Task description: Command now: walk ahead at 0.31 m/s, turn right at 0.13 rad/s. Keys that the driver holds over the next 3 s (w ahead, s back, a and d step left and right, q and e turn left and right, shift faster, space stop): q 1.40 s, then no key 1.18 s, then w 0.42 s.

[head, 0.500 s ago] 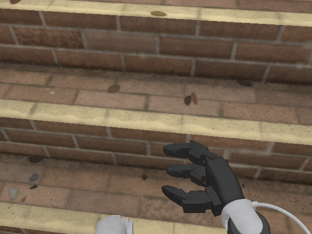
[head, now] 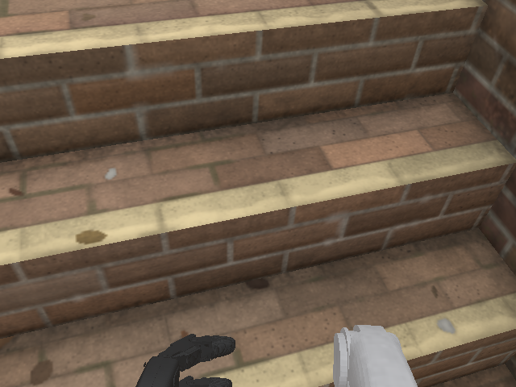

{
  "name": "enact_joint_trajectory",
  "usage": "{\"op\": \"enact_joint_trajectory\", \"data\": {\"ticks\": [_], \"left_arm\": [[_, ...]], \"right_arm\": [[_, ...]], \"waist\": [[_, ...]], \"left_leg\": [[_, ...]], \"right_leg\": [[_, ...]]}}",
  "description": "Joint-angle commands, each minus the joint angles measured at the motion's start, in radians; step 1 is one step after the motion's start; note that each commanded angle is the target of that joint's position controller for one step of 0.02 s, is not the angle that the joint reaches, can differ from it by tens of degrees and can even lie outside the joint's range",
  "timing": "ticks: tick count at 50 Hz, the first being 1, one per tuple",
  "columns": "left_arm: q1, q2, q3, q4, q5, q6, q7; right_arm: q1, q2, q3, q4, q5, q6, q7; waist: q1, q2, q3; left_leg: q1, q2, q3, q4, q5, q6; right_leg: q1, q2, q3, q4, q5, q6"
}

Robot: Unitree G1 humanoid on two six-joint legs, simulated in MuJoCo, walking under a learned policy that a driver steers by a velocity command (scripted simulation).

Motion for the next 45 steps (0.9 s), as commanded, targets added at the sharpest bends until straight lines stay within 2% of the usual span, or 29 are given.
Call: {"op": "enact_joint_trajectory", "data": {"ticks": [1, 2, 3, 4, 5, 6, 7, 8, 9, 10, 11, 13, 15, 18, 21, 24, 27, 29, 31, 33, 35, 37, 38, 39, 40, 41, 42, 44, 45], "left_arm": [[-0.393, -0.046, -0.059, -0.228, 0.0, -0.023, -0.028], [-0.302, 0.011, -0.026, -0.177, -0.01, -0.013, -0.028], [-0.185, 0.027, 0.003, -0.162, 0.008, -0.026, -0.024], [0.043, 0.145, 0.058, -0.099, 0.023, -0.028, -0.015], [0.247, 0.247, 0.102, -0.049, 0.065, -0.025, -0.001], [0.426, 0.347, 0.144, 0.032, 0.091, 0.005, 0.033], [0.469, 0.387, 0.159, 0.062, 0.138, 0.03, 0.047], [0.339, 0.34, 0.15, 0.072, 0.143, 0.022, 0.029], [0.185, 0.269, 0.138, 0.097, 0.094, 0.025, 0.015], [0.097, 0.19, 0.12, 0.151, 0.056, 0.024, 0.014], [0.071, 0.09, 0.096, 0.195, 0.046, 0.013, 0.013], [0.06, 0.019, 0.082, 0.238, 0.059, -0.004, 0.019], [0.075, 0.052, 0.081, 0.222, 0.09, -0.01, 0.021], [0.09, 0.119, 0.076, 0.199, 0.123, 0.006, 0.043], [0.103, 0.167, 0.082, 0.187, 0.102, 0.012, 0.068], [0.118, 0.22, 0.101, 0.167, 0.096, 0.02, 0.095], [0.141, 0.258, 0.132, 0.15, 0.087, 0.025, 0.116], [0.095, 0.289, 0.154, 0.122, 0.073, 0.029, 0.118], [0.053, 0.312, 0.168, 0.103, 0.07, 0.038, 0.112], [0.041, 0.343, 0.186, 0.096, 0.059, 0.039, 0.103], [0.093, 0.342, 0.191, 0.1, 0.034, 0.056, 0.093], [0.183, 0.282, 0.177, 0.131, 0.002, 0.08, 0.077], [0.174, 0.271, 0.171, 0.128, 0.0, 0.073, 0.074], [0.151, 0.233, 0.157, 0.077, 0.041, 0.046, 0.069], [0.118, 0.19, 0.149, 0.056, 0.043, 0.018, 0.064], [0.082, 0.176, 0.152, 0.065, 0.012, 0.004, 0.048], [0.011, 0.153, 0.147, 0.041, 0.014, -0.007, 0.044], [-0.05, 0.149, 0.126, -0.027, 0.049, -0.008, 0.073], [-0.008, 0.166, 0.129, -0.04, 0.055, -0.007, 0.074]], "right_arm": [[0.053, -0.217, -0.059, -0.012, 0.069, 0.02, -0.038], [0.099, -0.233, -0.057, 0.027, 0.071, 0.024, -0.024], [0.184, -0.254, -0.058, 0.055, 0.054, -0.001, -0.003], [0.124, -0.323, -0.067, 0.052, 0.048, -0.021, 0.0], [0.09, -0.336, -0.077, 0.022, 0.032, -0.055, 0.013], [0.085, -0.269, -0.068, 0.008, 0.039, -0.077, 0.041], [0.047, -0.217, -0.076, 0.064, 0.058, -0.073, 0.061], [-0.033, -0.132, -0.088, 0.036, 0.097, -0.061, 0.071], [-0.187, -0.03, -0.064, -0.085, 0.089, -0.032, 0.058], [-0.256, 0.026, -0.043, -0.156, 0.061, -0.006, 0.041], [-0.252, 0.004, -0.041, -0.192, 0.043, 0.011, 0.033], [-0.168, -0.014, -0.035, -0.18, 0.051, 0.031, 0.027], [-0.173, 0.005, -0.014, -0.195, 0.04, 0.047, 0.003], [-0.199, -0.042, -0.016, -0.209, 0.02, 0.08, -0.037], [-0.228, -0.101, -0.04, -0.235, 0.011, 0.087, -0.045], [-0.291, -0.116, -0.05, -0.282, 0.013, 0.086, -0.047], [-0.373, -0.086, -0.037, -0.343, 0.012, 0.086, -0.043], [-0.385, -0.07, -0.024, -0.364, 0.013, 0.08, -0.027], [-0.4, -0.051, -0.013, -0.357, 0.014, 0.088, -0.025], [-0.375, -0.071, -0.026, -0.367, 0.034, 0.104, -0.02], [-0.331, -0.125, -0.056, -0.377, 0.038, 0.102, -0.008], [-0.253, -0.179, -0.101, -0.361, 0.038, 0.076, 0.008], [-0.209, -0.241, -0.127, -0.357, 0.022, 0.07, 0.022], [-0.136, -0.367, -0.161, -0.362, 0.01, 0.072, 0.03], [-0.113, -0.387, -0.155, -0.402, -0.024, 0.065, 0.035], [-0.158, -0.336, -0.138, -0.42, -0.023, 0.053, 0.036], [-0.211, -0.313, -0.131, -0.44, -0.002, 0.055, 0.021], [-0.301, -0.284, -0.113, -0.463, 0.033, 0.075, -0.003], [-0.318, -0.265, -0.101, -0.483, 0.028, 0.081, -0.013]], "waist": [[0.001, 0.187, 0.095], [0.036, 0.185, 0.002], [0.077, 0.311, -0.094], [0.208, 0.411, -0.211], [0.282, 0.303, -0.393], [0.302, 0.035, -0.496], [0.293, -0.105, -0.584], [0.227, -0.032, -0.503], [0.142, -0.073, -0.294], [0.082, -0.053, -0.081], [0.036, -0.016, -0.028], [-0.023, 0.016, 0.027], [-0.027, 0.011, 0.012], [-0.02, -0.045, 0.019], [0.003, -0.048, 0.042], [0.026, -0.043, 0.04], [0.058, -0.028, 0.07], [0.046, -0.027, 0.03], [0.057, -0.046, -0.006], [0.044, -0.075, -0.011], [0.059, -0.077, -0.024], [0.055, 0.026, -0.048], [0.039, 0.101, -0.057], [0.051, 0.32, -0.126], [0.031, 0.324, -0.28], [0.027, 0.184, -0.312], [0.037, 0.068, -0.227], [0.069, 0.084, -0.09], [0.091, 0.102, -0.105]], "left_leg": [[-0.207, 0.159, -0.115, -0.466, 0.42, 0.231], [-0.16, 0.137, -0.068, -0.354, 0.929, 0.259], [-0.053, 0.168, -0.101, -0.203, 1.654, 0.258], [0.132, 0.155, -0.142, -0.018, 1.928, 0.227], [-0.038, 0.128, -0.205, 0.237, 1.903, 0.175], [-0.302, 0.0, -0.252, 0.557, 1.26, 0.123], [-0.431, -0.185, -0.363, 1.117, 0.239, 0.068], [-0.537, -0.183, -0.547, 1.527, 0.15, 0.065], [-0.696, -0.138, -0.536, 1.627, 0.179, 0.1], [-0.787, -0.114, -0.507, 1.647, 0.188, 0.125], [-0.817, -0.102, -0.501, 1.642, 0.235, 0.156], [-0.817, -0.137, -0.52, 1.589, 0.345, 0.203], [-0.891, -0.156, -0.495, 1.575, 0.457, 0.192], [-0.94, -0.189, -0.392, 1.701, 0.43, 0.116], [-0.997, -0.182, -0.389, 1.696, 0.417, 0.071], [-1.019, -0.156, -0.385, 1.67, 0.388, 0.037], [-1.083, -0.095, -0.391, 1.581, 0.286, 0.015], [-0.969, -0.025, -0.343, 1.255, 0.265, 0.019], [-0.747, -0.017, -0.247, 1.026, 0.158, 0.046], [-0.621, 0.0, -0.249, 0.805, 0.022, 0.077], [-0.566, -0.044, -0.218, 0.511, -0.002, 0.125], [-0.437, -0.145, -0.215, 0.066, 0.124, 0.191], [-0.286, -0.118, -0.317, 0.044, 0.467, 0.195], [0.04, 0.059, -0.611, 0.206, 1.263, 0.256], [0.157, 0.188, -0.912, 0.144, 1.222, 0.409], [0.135, 0.206, -0.937, 0.116, 0.995, 0.455], [0.108, 0.153, -0.844, 0.107, 0.729, 0.409], [-0.043, 0.079, -0.776, 0.109, 0.615, 0.353], [-0.055, 0.069, -0.76, 0.108, 0.645, 0.341]], "right_leg": [[0.429, -0.091, -0.165, -0.582, -0.242, -0.026], [0.692, 0.028, -0.333, -0.643, -0.338, -0.047], [0.878, 0.104, -0.305, -0.671, -0.353, -0.083], [0.972, 0.139, -0.224, -0.887, -0.364, -0.108], [1.273, 0.008, 0.085, -0.877, 0.048, -0.189], [1.479, -0.207, 0.531, -1.257, 0.144, -0.301], [1.497, -0.34, 0.858, -1.669, -0.02, -0.384], [1.327, -0.361, 0.802, -1.697, -0.271, -0.277], [1.154, -0.314, 0.583, -1.631, -0.453, -0.167], [0.975, -0.282, 0.389, -1.578, -0.5, -0.085], [0.907, -0.244, 0.256, -1.499, -0.483, -0.025], [0.876, -0.195, 0.061, -1.481, -0.345, 0.016], [0.942, -0.209, -0.059, -1.542, -0.176, 0.009], [0.941, -0.238, -0.142, -1.66, -0.079, -0.061], [1.004, -0.245, -0.175, -1.712, -0.163, -0.071], [1.107, -0.27, -0.186, -1.732, -0.202, -0.085], [1.246, -0.311, -0.195, -1.756, -0.127, -0.102], [1.289, -0.286, -0.261, -1.759, -0.103, -0.082], [1.227, -0.293, -0.312, -1.79, -0.054, -0.099], [1.25, -0.328, -0.323, -1.797, 0.018, -0.108], [1.386, -0.345, -0.299, -1.71, 0.177, -0.098], [1.491, -0.245, -0.34, -1.421, 0.293, -0.019], [1.34, -0.206, -0.321, -1.233, 0.121, 0.022], [0.933, -0.08, -0.313, -0.936, -0.418, 0.121], [0.725, 0.036, -0.154, -0.599, -0.538, 0.211], [0.663, 0.047, -0.015, -0.372, -0.506, 0.214], [0.58, 0.026, 0.033, -0.393, -0.401, 0.2], [0.545, 0.05, 0.045, -0.365, -0.26, 0.194], [0.566, 0.061, 0.05, -0.314, -0.232, 0.193]]}}
Next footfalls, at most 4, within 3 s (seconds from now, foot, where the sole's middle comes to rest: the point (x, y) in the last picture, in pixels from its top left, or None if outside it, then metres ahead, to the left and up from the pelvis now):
0.08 right None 0.24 -0.15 -0.57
0.76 left None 0.21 0.13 -0.57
1.52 right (358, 368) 0.40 -0.20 -0.37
1.86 left None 0.20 -0.07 -0.57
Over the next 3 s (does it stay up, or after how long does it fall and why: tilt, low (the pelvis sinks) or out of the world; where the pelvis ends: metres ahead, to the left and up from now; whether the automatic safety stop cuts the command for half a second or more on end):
stays up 0.27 -0.15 0.20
